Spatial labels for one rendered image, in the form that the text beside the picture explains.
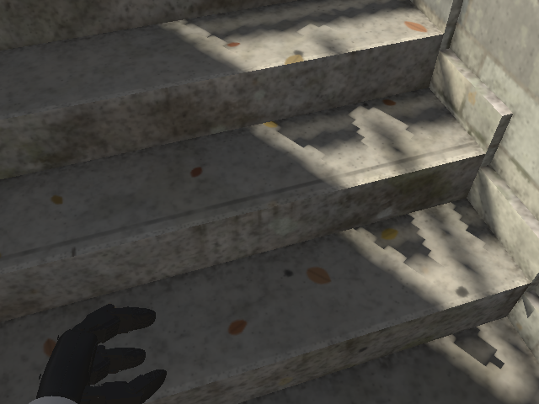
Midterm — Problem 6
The robot left hand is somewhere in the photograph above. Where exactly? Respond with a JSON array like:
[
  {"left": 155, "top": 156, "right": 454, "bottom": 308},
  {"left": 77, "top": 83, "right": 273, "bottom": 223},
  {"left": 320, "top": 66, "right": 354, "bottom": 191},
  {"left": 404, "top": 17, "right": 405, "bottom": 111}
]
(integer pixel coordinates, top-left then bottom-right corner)
[{"left": 36, "top": 304, "right": 167, "bottom": 404}]

